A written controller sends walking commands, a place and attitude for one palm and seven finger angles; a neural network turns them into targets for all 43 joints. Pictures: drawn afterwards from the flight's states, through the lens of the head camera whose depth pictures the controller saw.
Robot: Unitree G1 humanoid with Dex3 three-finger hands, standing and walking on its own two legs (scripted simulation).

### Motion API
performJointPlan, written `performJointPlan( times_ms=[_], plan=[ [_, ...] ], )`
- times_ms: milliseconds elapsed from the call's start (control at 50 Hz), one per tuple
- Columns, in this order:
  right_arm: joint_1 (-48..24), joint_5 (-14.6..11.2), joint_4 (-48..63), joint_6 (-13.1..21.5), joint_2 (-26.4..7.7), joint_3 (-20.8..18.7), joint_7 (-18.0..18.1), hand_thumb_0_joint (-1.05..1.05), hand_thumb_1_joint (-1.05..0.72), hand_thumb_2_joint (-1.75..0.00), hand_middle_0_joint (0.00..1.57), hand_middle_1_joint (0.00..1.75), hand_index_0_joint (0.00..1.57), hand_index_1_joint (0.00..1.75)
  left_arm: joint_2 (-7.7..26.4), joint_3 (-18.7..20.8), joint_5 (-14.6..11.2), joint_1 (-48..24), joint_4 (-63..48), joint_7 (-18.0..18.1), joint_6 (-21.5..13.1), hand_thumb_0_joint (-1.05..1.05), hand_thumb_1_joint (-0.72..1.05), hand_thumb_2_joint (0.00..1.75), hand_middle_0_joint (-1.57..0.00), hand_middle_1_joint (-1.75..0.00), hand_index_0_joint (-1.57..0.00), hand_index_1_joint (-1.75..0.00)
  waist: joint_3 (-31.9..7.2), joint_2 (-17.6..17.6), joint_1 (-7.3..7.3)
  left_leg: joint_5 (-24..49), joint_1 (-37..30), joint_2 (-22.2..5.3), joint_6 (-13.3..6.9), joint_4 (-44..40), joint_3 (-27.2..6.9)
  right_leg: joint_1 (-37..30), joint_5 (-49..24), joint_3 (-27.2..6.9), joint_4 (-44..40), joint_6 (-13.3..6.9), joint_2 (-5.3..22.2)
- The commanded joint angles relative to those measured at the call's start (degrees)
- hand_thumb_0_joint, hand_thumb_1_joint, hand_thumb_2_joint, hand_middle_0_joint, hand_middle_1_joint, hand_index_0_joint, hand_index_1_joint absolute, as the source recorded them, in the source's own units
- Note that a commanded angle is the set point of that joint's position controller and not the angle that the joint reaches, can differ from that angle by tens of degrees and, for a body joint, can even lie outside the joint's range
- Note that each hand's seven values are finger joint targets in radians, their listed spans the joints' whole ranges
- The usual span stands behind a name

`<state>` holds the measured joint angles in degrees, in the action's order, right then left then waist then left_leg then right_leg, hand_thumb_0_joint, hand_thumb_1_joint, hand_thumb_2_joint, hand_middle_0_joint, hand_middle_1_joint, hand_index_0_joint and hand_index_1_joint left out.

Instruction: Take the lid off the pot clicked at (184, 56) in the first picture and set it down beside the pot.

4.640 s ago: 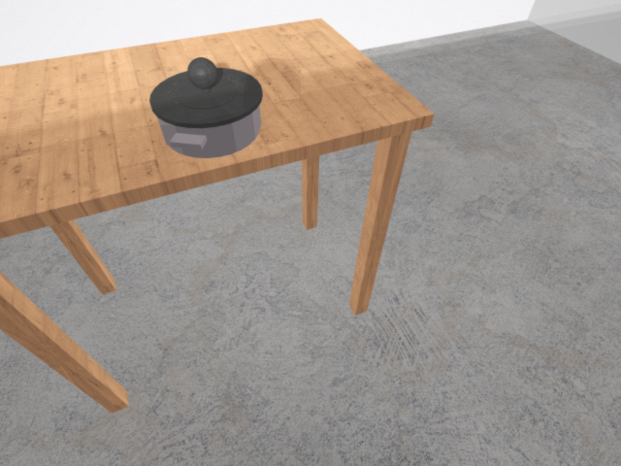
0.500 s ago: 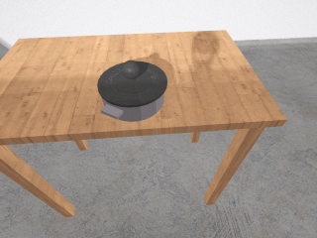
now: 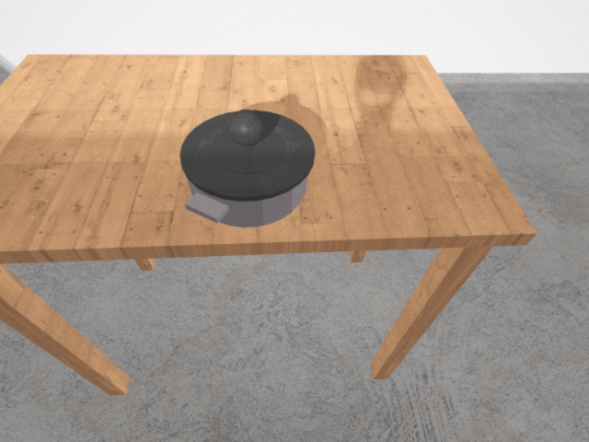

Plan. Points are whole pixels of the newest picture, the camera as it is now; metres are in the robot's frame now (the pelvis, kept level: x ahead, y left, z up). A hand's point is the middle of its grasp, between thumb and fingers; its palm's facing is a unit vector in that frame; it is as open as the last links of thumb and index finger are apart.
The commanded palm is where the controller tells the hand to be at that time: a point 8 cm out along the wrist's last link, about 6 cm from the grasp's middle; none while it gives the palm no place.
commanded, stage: lift the closed hand beside the body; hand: left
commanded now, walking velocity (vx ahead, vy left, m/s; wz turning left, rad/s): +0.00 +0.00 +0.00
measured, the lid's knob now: (246, 128) +0.48 +0.10 +0.17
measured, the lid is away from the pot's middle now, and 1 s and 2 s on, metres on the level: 0.00 0.00 0.00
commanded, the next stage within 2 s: raise the hand higher, near the body in 0.62 s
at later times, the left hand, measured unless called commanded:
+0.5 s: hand out of the picture +0.10 +0.21 +0.03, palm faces +0.30 -0.91 -0.30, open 3.6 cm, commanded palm +0.06 +0.25 +0.07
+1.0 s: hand (32, 428) +0.12 +0.23 +0.13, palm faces +0.35 -0.83 -0.45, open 3.1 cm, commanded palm +0.06 +0.27 +0.16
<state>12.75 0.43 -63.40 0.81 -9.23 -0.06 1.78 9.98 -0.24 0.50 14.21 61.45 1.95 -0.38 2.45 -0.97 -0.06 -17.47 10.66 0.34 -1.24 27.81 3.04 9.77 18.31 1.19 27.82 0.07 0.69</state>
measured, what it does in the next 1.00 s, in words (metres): stands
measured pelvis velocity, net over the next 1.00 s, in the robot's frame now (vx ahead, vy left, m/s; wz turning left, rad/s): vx -0.03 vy -0.01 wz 0.01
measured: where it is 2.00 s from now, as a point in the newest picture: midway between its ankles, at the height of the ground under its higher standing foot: outside the picture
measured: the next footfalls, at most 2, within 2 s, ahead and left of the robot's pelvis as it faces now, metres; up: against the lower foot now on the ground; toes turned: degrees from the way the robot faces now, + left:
none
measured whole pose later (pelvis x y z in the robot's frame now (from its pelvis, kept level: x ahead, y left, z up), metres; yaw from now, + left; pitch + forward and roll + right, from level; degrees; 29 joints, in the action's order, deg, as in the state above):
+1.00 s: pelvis -0.03 -0.01 +0.00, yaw +1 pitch -5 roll -1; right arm 12.2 -0.4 -37.2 10.9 -12.2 0.1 3.7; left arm 18.2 14.7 -1.7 38.4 -26.2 4.2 -7.0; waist 1.4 4.0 -3.6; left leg -14.0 6.3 -0.8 -0.8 25.4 2.0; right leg 4.0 13.7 2.3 22.8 -0.5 -0.5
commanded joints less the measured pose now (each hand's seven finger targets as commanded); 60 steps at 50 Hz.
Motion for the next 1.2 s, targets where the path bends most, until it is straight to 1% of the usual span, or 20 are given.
performJointPlan(
  times_ms=[0, 20, 40, 80, 100, 120, 140, 200, 240, 300, 420, 440, 480, 640, 720, 760, 840, 980, 1040, 1180],
  plan=[
    [0.8, -3.6, 23.2, 11.5, -12.8, -1.4, -0.5, 0.0, -0.9, -0.9, 0.2, 0.3, 0.2, 0.3, 17.3, 4.6, -5.4, -27.9, -71.1, 3.5, -9.7, 0.0, 0.9, 0.9, -0.24, -0.35, -0.24, -0.35, -27.1, 11.5, -1.87, 29.7, -11.9, -1.3, 1.3, -3.2, -5.7, -8.0, -34.1, -2.6, -0.1, -2.5, 4.0],
    [-2.1, -2.7, 21.6, 15.7, -10.2, -0.1, 2.0, 0.0, -0.9, -0.9, 0.2, 0.3, 0.2, 0.3, 16.7, 6.8, -1.1, -5.1, -65.3, 6.0, -5.4, 0.0, 0.9, 0.9, -0.29, -0.4, -0.29, -0.4, -28.4, 20.6, -3.26, 40.8, -17.3, -3.7, 1.7, -3.6, -6.7, -4.6, -26.0, -2.1, 2.2, -3.3, 1.6],
    [-5.1, -4.0, 20.8, 16.3, -8.8, -0.8, 1.1, 0.0, -0.9, -0.9, 0.2, 0.3, 0.2, 0.3, 5.3, 0.7, -2.8, 10.0, -56.5, 7.4, 2.0, 0.0, 0.9, 0.9, -0.33, -0.44, -0.33, -0.44, -19.3, 18.5, -2.83, 40.2, -14.4, -3.6, 2.8, -3.8, -6.2, -0.6, -16.0, 2.2, 0.0, -2.0, 1.4],
    [-4.6, -2.4, 21.7, 16.6, -9.3, -2.2, -0.7, 0.0, -0.9, -0.9, 0.2, 0.3, 0.2, 0.3, -0.4, -1.2, -0.3, 17.8, -47.6, 6.7, 4.8, 0.0, 0.9, 0.9, -0.42, -0.54, -0.42, -0.54, -6.2, 3.2, -2.22, 36.3, -6.8, -2.8, 1.3, -4.1, -5.7, 0.0, -20.0, 4.3, -3.7, -1.2, 0.7],
    [-4.8, -1.6, 22.6, 15.4, -9.9, -3.5, -1.3, 0.0, -0.9, -0.9, 0.2, 0.3, 0.2, 0.3, -0.2, 0.7, 0.4, 23.2, -43.3, 5.9, 4.7, 0.0, 0.9, 0.9, -0.46, -0.59, -0.46, -0.59, -4.2, -4.9, -2.46, 35.9, -3.5, -3.1, 0.6, -3.7, -5.2, 0.9, -22.2, 4.9, -3.6, -0.8, 0.5],
    [-5.8, -1.3, 24.5, 14.0, -9.9, -4.3, -1.8, 0.0, -0.9, -0.9, 0.2, 0.3, 0.2, 0.3, 0.4, 1.7, 0.7, 27.0, -44.7, 4.7, 4.0, 0.0, 0.9, 0.9, -0.51, -0.64, -0.51, -0.64, -3.1, -9.0, -2.91, 33.1, -1.5, -2.9, 0.4, -3.7, -4.7, 0.9, -22.8, 4.8, -3.5, -0.4, 0.4],
    [-7.2, -1.6, 26.6, 12.9, -9.9, -5.0, -2.0, 0.0, -0.9, -0.9, 0.2, 0.3, 0.2, 0.3, 2.3, 4.8, 0.3, 31.1, -45.1, 4.3, 3.1, 0.0, 0.9, 0.9, -0.55, -0.68, -0.55, -0.68, -3.4, -9.7, -3.78, 31.1, -0.7, -2.7, 0.5, -3.5, -3.8, -0.6, -23.3, 4.5, -3.5, -0.5, 0.6],
    [-9.0, -1.6, 34.3, 11.8, -9.3, -3.5, -1.5, 0.0, -0.9, -0.9, 0.2, 0.3, 0.2, 0.3, 8.0, 7.1, -0.7, 23.2, -66.2, 2.7, -1.2, 0.0, 0.9, 0.9, -0.68, -0.83, -0.68, -0.83, -4.0, -2.8, -3.23, 20.2, -1.2, -1.1, 0.5, -4.7, -2.0, -0.5, -17.7, 2.8, -4.9, -0.6, 0.6],
    [-8.9, -1.6, 35.9, 10.8, -9.1, -3.4, -0.3, 0.0, -0.9, -0.9, 0.2, 0.3, 0.2, 0.3, 11.4, 11.3, -1.5, 19.7, -69.4, 3.0, -2.7, 0.0, 0.9, 0.9, -0.77, -0.92, -0.77, -0.92, -1.7, -3.5, -2.05, 13.6, -0.6, -1.1, 0.3, -4.5, -1.6, 2.2, -13.2, 2.6, -7.0, -0.2, 0.3],
    [-7.9, -1.3, 38.5, 10.5, -8.3, -2.2, 0.6, 0.0, -0.9, -0.9, 0.2, 0.3, 0.2, 0.3, 7.9, 7.7, -2.0, 19.5, -75.6, 2.0, -4.1, 0.0, 0.9, 0.9, -0.9, -1.07, -0.9, -1.07, -2.0, 2.8, -1.78, 10.4, -2.5, -0.5, -0.1, -4.9, -1.2, 3.0, -10.1, 1.9, -7.5, -0.4, 0.1],
    [-7.4, -0.5, 40.3, 10.6, -8.4, -1.5, 1.5, 0.0, -0.9, -0.9, 0.2, 0.3, 0.2, 0.3, 10.3, 9.8, -2.3, 18.3, -85.9, 2.1, -5.5, 0.0, 0.9, 0.9, -1.17, -1.36, -1.17, -1.36, -3.7, 4.4, -1.82, 10.5, -4.5, -0.2, -0.6, -4.4, -1.2, 2.1, -10.8, 1.5, -8.2, -0.3, -0.1],
    [-7.8, -0.5, 40.3, 10.6, -8.6, -1.6, 1.4, 0.0, -0.9, -0.9, 0.2, 0.3, 0.2, 0.3, 12.2, 12.3, -2.4, 19.0, -86.6, 2.4, -5.5, 0.0, 0.9, 0.9, -1.21, -1.4, -1.21, -1.4, -4.1, 4.0, -1.98, 10.0, -4.5, -0.3, -0.4, -4.2, -1.2, 2.2, -10.1, 1.7, -8.5, -0.3, -0.3],
    [-8.1, -0.5, 40.4, 11.0, -8.2, -1.1, 1.7, 0.0, -0.9, -0.9, 0.2, 0.3, 0.2, 0.3, 11.5, 11.5, -2.5, 18.4, -89.7, 2.3, -6.0, 0.0, 0.9, 0.9, -1.3, -1.5, -1.3, -1.5, -2.7, 4.0, -2.16, 9.6, -4.8, -0.5, -0.4, -4.9, -1.7, 1.9, -9.1, 1.7, -8.8, -0.5, -0.3],
    [-10.7, -0.6, 39.4, 12.7, -7.7, -1.0, 1.7, 0.0, -0.9, -0.9, 0.2, 0.3, 0.2, 0.3, 16.2, 18.6, -2.6, 24.1, -96.1, 3.0, -7.3, 0.0, 0.9, 0.9, -1.3, -1.5, -1.3, -1.5, -3.1, 3.4, -4.41, 10.5, -4.5, -1.0, -0.2, -5.8, -2.5, -0.7, -8.3, 1.7, -9.2, -0.6, -0.8],
    [-10.6, -0.6, 38.4, 13.5, -7.4, -1.0, 2.0, 0.0, -0.9, -0.9, 0.2, 0.3, 0.2, 0.3, 14.2, 17.4, -2.2, 24.5, -97.4, 3.0, -8.1, 0.0, 0.9, 0.9, -1.3, -1.5, -1.3, -1.5, -1.5, 3.7, -4.16, 10.3, -5.0, -1.2, -0.3, -6.1, -2.5, 0.0, -7.6, 1.5, -9.4, -0.5, -0.7],
    [-10.7, -0.7, 37.8, 13.9, -7.7, -1.2, 1.8, 0.0, -0.9, -0.9, 0.2, 0.3, 0.2, 0.3, 13.5, 17.0, -2.2, 23.8, -96.2, 2.8, -8.5, 0.0, 0.9, 0.9, -1.3, -1.5, -1.3, -1.5, -0.4, 1.0, -3.94, 9.2, -4.4, -1.1, -0.5, -6.4, -2.6, 0.6, -6.3, 1.6, -9.9, -0.3, -0.8],
    [-11.0, -0.7, 37.5, 14.4, -8.0, -1.6, 2.2, 0.0, -0.9, -0.9, 0.2, 0.3, 0.2, 0.3, 18.0, 22.4, -2.4, 24.4, -99.0, 3.6, -9.5, 0.0, 0.9, 0.9, -1.3, -1.5, -1.3, -1.5, -2.9, 2.1, -5.0, 10.1, -5.6, -1.2, -0.4, -6.2, -2.1, -0.7, -7.0, 0.8, -10.2, -0.3, -0.8],
    [-10.5, -0.8, 36.9, 14.6, -8.0, -1.4, 2.5, 0.0, -0.9, -0.9, 0.2, 0.3, 0.2, 0.3, 16.7, 21.3, -2.7, 19.6, -101.0, 3.6, -10.8, 0.0, 0.9, 0.9, -1.3, -1.5, -1.3, -1.5, -0.6, 4.0, -4.29, 9.9, -6.6, -1.0, -0.5, -6.7, -1.8, 0.2, -7.0, 0.4, -11.3, -0.4, -0.7],
    [-10.5, -0.7, 37.1, 14.5, -8.3, -1.7, 2.3, 0.0, -0.9, -0.9, 0.2, 0.3, 0.2, 0.3, 18.3, 23.8, -3.0, 20.3, -101.6, 3.7, -10.9, 0.0, 0.9, 0.9, -1.3, -1.5, -1.3, -1.5, -2.0, 3.6, -4.95, 11.1, -7.3, -1.1, -0.3, -6.9, -1.9, -0.9, -8.4, 0.3, -11.2, -0.4, -1.2],
    [-10.2, -0.5, 37.2, 13.9, -8.4, -1.0, 1.8, 0.0, -0.9, -0.9, 0.2, 0.3, 0.2, 0.3, 17.2, 22.6, -3.3, 15.7, -104.0, 3.3, -10.9, 0.0, 0.9, 0.9, -1.3, -1.5, -1.3, -1.5, -1.8, 4.4, -4.52, 13.8, -7.8, -1.1, -0.1, -7.1, -2.3, -2.2, -12.1, 0.5, -10.3, -0.6, -1.3]
  ],
)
